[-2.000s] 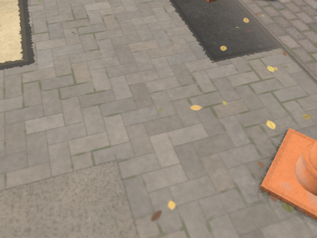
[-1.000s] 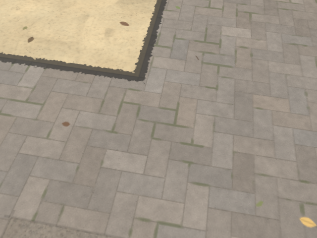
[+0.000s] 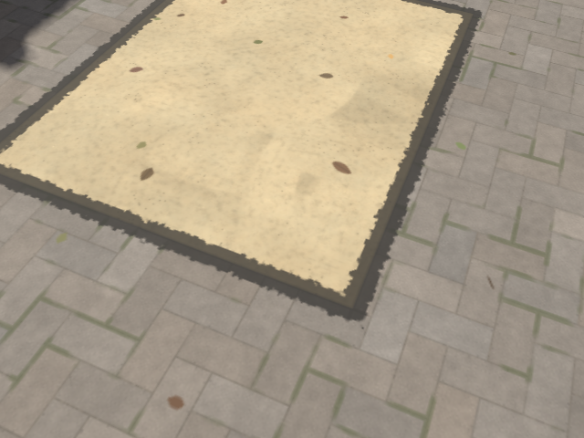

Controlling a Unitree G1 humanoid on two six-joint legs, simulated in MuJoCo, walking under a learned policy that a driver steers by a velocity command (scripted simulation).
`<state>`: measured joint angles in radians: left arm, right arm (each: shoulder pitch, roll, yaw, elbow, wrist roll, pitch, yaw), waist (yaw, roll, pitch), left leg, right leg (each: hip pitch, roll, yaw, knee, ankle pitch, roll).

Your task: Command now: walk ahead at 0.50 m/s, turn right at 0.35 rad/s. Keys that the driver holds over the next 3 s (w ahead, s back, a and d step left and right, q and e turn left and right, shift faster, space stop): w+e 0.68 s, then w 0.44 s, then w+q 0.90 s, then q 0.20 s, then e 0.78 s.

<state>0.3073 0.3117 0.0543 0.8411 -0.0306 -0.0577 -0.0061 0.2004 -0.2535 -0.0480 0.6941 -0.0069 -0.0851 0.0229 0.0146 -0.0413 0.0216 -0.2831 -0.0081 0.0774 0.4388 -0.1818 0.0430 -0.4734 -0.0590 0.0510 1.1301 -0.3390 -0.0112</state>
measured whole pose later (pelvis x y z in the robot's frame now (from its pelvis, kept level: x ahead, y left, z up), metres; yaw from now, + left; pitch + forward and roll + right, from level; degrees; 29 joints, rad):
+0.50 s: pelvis +0.26 -0.08 -0.01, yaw -17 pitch +1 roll +0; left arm 0.18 0.29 0.07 0.69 -0.02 -0.04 -0.04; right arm 0.24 -0.29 -0.06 0.79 0.02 -0.10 0.00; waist -0.01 0.00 0.07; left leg -0.35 0.05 -0.01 1.22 -0.42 0.00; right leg -0.40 0.08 -0.02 0.56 -0.19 -0.10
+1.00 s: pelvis +0.55 -0.12 -0.01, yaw -29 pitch +1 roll +1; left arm 0.33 0.29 0.05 0.75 -0.02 -0.04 0.00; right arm 0.18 -0.27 -0.05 0.75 0.00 -0.11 0.03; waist 0.01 -0.03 0.01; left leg -0.35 -0.05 0.02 0.50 -0.17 0.05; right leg -0.37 0.04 0.09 1.15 -0.41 -0.04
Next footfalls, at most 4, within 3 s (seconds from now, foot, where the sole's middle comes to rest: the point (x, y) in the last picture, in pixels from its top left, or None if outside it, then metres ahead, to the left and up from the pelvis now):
0.38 right None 0.34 -0.17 -0.78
0.88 left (330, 356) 0.68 -0.08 -0.78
1.38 right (461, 316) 0.81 -0.43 -0.78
1.88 left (377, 215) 1.14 -0.24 -0.78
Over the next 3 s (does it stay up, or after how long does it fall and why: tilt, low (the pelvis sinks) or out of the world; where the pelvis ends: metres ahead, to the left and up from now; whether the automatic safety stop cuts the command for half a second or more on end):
stays up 1.26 -0.31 0.00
